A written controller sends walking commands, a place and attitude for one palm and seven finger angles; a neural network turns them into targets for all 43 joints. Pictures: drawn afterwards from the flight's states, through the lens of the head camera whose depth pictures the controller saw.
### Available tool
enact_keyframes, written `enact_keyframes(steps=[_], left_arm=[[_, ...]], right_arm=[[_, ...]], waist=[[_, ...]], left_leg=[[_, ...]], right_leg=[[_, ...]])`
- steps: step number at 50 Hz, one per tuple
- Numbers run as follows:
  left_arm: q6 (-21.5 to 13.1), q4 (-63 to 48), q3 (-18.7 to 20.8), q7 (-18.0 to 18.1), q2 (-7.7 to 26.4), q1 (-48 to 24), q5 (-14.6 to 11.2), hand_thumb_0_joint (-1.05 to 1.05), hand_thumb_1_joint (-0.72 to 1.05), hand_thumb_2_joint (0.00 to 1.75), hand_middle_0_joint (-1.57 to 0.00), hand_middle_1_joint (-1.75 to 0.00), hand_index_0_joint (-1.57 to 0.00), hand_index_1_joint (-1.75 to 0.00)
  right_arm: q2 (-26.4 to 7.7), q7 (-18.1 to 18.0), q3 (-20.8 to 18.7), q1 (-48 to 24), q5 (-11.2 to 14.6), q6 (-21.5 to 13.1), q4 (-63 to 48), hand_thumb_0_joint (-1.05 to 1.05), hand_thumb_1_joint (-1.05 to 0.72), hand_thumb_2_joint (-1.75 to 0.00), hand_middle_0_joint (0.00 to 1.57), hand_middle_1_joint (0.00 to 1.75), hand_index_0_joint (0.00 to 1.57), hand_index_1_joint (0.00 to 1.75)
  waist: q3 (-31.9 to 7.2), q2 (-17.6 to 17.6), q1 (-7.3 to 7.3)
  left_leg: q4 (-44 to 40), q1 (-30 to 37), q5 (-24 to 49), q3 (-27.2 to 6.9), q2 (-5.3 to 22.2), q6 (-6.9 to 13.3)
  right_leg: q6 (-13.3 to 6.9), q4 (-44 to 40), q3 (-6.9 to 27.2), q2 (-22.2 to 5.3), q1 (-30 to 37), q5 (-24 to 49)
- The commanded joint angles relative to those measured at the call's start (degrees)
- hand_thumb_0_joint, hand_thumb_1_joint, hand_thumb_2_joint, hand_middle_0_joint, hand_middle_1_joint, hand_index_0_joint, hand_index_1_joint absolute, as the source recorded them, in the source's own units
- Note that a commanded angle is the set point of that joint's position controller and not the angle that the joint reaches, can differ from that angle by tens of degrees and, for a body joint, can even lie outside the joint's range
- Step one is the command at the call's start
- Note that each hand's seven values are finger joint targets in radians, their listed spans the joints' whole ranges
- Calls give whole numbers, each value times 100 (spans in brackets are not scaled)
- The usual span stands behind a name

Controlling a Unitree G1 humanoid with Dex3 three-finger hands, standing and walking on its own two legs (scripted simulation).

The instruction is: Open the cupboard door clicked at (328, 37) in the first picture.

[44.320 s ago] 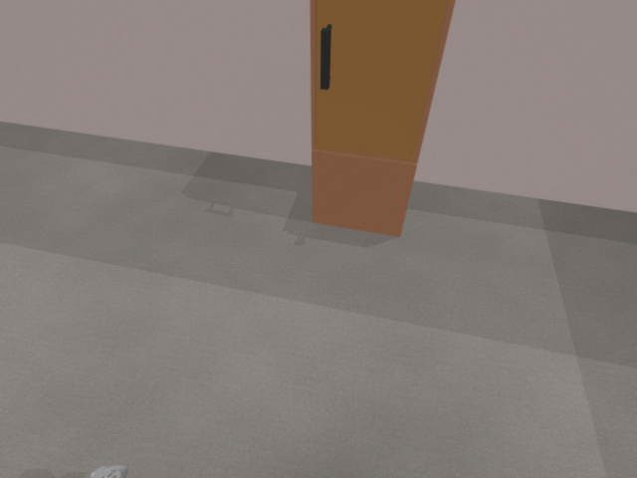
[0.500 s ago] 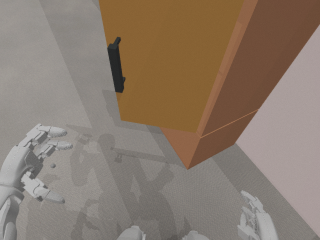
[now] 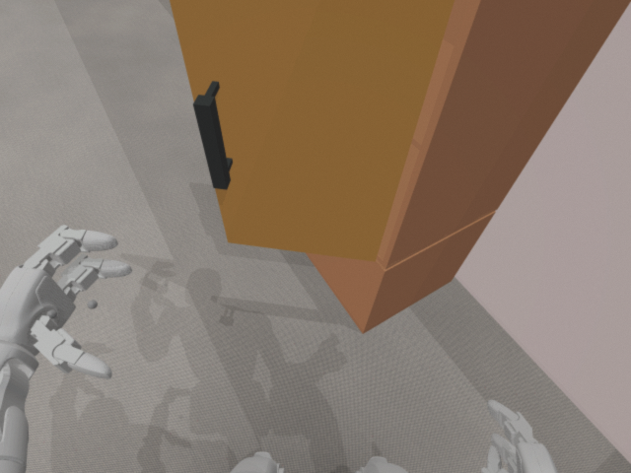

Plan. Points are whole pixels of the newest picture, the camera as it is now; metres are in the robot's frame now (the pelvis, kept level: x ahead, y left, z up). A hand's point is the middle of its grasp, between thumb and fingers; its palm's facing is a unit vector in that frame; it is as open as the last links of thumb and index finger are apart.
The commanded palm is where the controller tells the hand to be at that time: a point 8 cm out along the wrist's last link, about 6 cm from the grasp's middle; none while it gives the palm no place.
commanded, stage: raise the hand with hooked fingers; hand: left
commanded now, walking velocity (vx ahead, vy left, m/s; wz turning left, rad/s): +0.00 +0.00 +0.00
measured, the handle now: (218, 138) +0.60 +0.20 +0.06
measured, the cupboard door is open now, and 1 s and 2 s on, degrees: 51 51 51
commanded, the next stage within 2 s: move the hooked fingers beside the handle in 0.22 s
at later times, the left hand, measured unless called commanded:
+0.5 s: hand (100, 293) +0.30 +0.27 +0.07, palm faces -0.06 -1.00 -0.02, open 14.0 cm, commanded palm +0.29 +0.32 +0.07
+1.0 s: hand (125, 227) +0.40 +0.28 +0.07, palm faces -0.09 -1.00 -0.01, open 14.0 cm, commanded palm +0.39 +0.32 +0.07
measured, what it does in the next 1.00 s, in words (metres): stands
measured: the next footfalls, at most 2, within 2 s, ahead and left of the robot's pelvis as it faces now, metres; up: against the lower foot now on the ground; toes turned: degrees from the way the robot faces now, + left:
none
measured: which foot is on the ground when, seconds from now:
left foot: down 0.00-1.00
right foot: down 0.00-1.00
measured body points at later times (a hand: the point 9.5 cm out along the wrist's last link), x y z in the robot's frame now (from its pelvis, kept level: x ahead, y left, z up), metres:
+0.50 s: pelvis -0.01 -0.01 -0.01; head +0.05 +0.01 +0.44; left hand +0.30 +0.32 +0.07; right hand +0.16 -0.25 -0.08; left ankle +0.01 +0.10 -0.68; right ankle +0.03 -0.12 -0.68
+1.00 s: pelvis +0.00 +0.00 -0.01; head +0.09 +0.02 +0.43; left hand +0.40 +0.33 +0.07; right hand +0.08 -0.28 -0.10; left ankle +0.01 +0.10 -0.68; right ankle +0.03 -0.12 -0.68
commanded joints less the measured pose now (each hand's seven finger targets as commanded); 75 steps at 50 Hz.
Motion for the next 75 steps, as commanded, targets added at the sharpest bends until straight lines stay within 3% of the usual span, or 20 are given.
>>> enact_keyframes(steps=[1, 10, 16, 22, 25, 31, 34, 38, 40, 44, 46, 53, 56, 59, 64, 65, 69, 70, 72, 75], left_arm=[[-443, -1166, 607, 1, 1593, -1089, -162, 0, -50, 30, -30, -120, -30, -120], [-410, -1123, 531, -46, 1555, -1193, -175, 0, -50, 30, -30, -120, -30, -120], [-381, -984, 517, -87, 1516, -1153, -186, 0, -50, 30, -30, -120, -30, -120], [-410, -389, 232, -61, 1603, -2792, 8, 0, -50, 30, -30, -120, -30, -120], [-417, -171, 252, -76, 1769, -3200, 96, 0, -50, 30, -30, -120, -30, -120], [-369, 578, 467, -58, 2069, -3353, 219, 0, -50, 30, -30, -120, -30, -120], [-387, 928, 673, -28, 2263, -3354, 204, 0, -50, 30, -30, -120, -30, -120], [-479, 1218, 504, -76, 2242, -3868, 341, 0, -50, 30, -30, -120, -30, -120], [-576, 1409, 680, -116, 2447, -4087, 306, 0, -50, 30, -30, -120, -30, -120], [-775, 1508, 756, -198, 2690, -4610, 346, 0, -50, 30, -30, -120, -30, -120], [-803, 1534, 581, -254, 2505, -4618, 388, 0, -50, 30, -30, -120, -30, -120], [-704, 2289, 486, -117, 2626, -5431, 606, 0, -50, 30, -30, -120, -30, -120], [-838, 2318, 560, -74, 2764, -5610, 670, 0, -50, 30, -30, -120, -30, -120], [-909, 2599, 690, -50, 2957, -5787, 683, 0, -50, 30, -30, -120, -30, -120], [-939, 2880, 447, -38, 2887, -6482, 835, 0, -50, 30, -30, -120, -30, -120], [-953, 2936, 574, -39, 3087, -6515, 896, 0, -50, 30, -30, -120, -30, -120], [-949, 3042, 260, 24, 2834, -7069, 956, 0, -50, 30, -30, -120, -30, -120], [-939, 3090, 362, 51, 3010, -7120, 1025, 0, -50, 30, -30, -120, -30, -120], [-843, 3402, 301, 111, 3012, -7247, 1094, 0, -50, 30, -30, -120, -30, -120], [-807, 3450, 501, 200, 3473, -7600, 1235, 0, -50, 30, -30, -120, -30, -120]], right_arm=[[-815, -83, -373, -166, 21, -312, -837, 0, -90, -90, 20, 30, 20, 30], [-797, -112, -329, -220, 24, -322, -808, 0, -90, -90, 20, 30, 20, 30], [-796, -117, -320, -239, 31, -325, -820, 0, -90, -90, 20, 30, 20, 30], [-869, -259, -287, -128, 38, -265, -575, 0, -90, -90, 20, 30, 20, 30], [-872, -274, -291, -58, 32, -238, -512, 0, -90, -90, 20, 30, 20, 30], [-893, -191, -283, 59, 14, -48, -493, 0, -90, -90, 20, 30, 20, 30], [-933, -147, -294, 148, -10, 53, -525, 0, -90, -90, 20, 30, 20, 30], [-958, -106, -320, 299, 0, 189, -466, 0, -90, -90, 20, 30, 20, 30], [-984, -108, -338, 387, -7, 253, -401, 0, -90, -90, 20, 30, 20, 30], [-1011, -114, -359, 480, -19, 345, -300, 0, -90, -90, 20, 30, 20, 30], [-996, -82, -378, 545, -20, 393, -266, 0, -90, -90, 20, 30, 20, 30], [-1062, -77, -374, 702, -42, 603, -87, 0, -90, -90, 20, 30, 20, 30], [-1064, -71, -368, 772, -66, 669, -79, 0, -90, -90, 20, 30, 20, 30], [-1090, -62, -349, 817, -79, 763, -54, 0, -90, -90, 20, 30, 20, 30], [-1097, -50, -314, 894, -109, 884, 12, 0, -90, -90, 20, 30, 20, 30], [-1144, -50, -329, 958, -121, 921, 57, 0, -90, -90, 20, 30, 20, 30], [-1131, -58, -304, 1024, -137, 977, 135, 0, -90, -90, 20, 30, 20, 30], [-1179, -55, -316, 1089, -150, 1007, 189, 0, -90, -90, 20, 30, 20, 30], [-1181, -65, -286, 1128, -146, 1039, 224, 0, -90, -90, 20, 30, 20, 30], [-1221, -84, -244, 1229, -171, 1090, 248, 0, -90, -90, 20, 30, 20, 30]], waist=[[-1400, 452, 51], [-1311, 558, 36], [-1301, 350, 31], [-1071, 406, -232], [-1481, 555, -172], [-1735, 576, -55], [-1718, 254, -22], [-1777, 413, -174], [-1936, 222, -201], [-2087, 512, -207], [-2299, 732, -226], [-1931, 505, -438], [-2315, 796, -377], [-2231, 648, -414], [-2221, 853, -597], [-2412, 778, -580], [-2311, 1055, -749], [-2500, 972, -746], [-2293, 839, -859], [-2505, 988, -861]], left_leg=[[-970, 828, 1540, -184, -60, -64], [-969, 761, 1369, -180, -68, -60], [-914, 638, 1336, -168, -72, -44], [-863, 499, 740, -218, -43, -38], [-828, 677, 959, -232, -50, -46], [-783, 508, 1338, -177, -46, -63], [-721, 264, 1496, -139, -44, -44], [-681, 263, 1509, -93, -27, -25], [-595, 252, 1610, -82, -11, -11], [-526, 305, 1798, -118, -12, -17], [-554, 661, 2048, -164, 10, -48], [-532, 482, 1715, -245, 54, -31], [-468, 742, 2098, -266, 56, -80], [-409, 648, 2199, -285, 75, -85], [-310, 687, 2195, -325, 90, -88], [-298, 809, 2219, -373, 132, -108], [-265, 985, 2266, -496, 149, -154], [-248, 1068, 2272, -526, 182, -163], [-201, 765, 2046, -499, 164, -100], [-142, 703, 2156, -525, 169, -115]], right_leg=[[-168, -613, 59, 145, 787, 849], [-171, -652, 91, 144, 790, 732], [-156, -658, 121, 132, 842, 736], [-143, -641, 154, 110, 367, 180], [-175, -576, 187, 101, 471, 375], [-181, -450, 187, 94, 665, 785], [-190, -406, 192, 121, 842, 988], [-150, -371, 204, 121, 634, 1083], [-142, -355, 258, 151, 727, 1218], [-185, -251, 243, 160, 641, 1331], [-173, -240, 182, 164, 466, 1430], [-154, -258, 97, 174, -18, 1067], [-182, -175, 110, 177, 30, 1293], [-197, -135, 83, 213, -33, 1326], [-188, -82, 64, 225, -329, 1258], [-165, -75, 63, 227, -383, 1223], [-189, -40, -15, 232, -831, 1029], [-163, -35, -7, 229, -856, 1014], [-143, -56, 12, 214, -892, 973], [-150, 20, 14, 221, -840, 1045]])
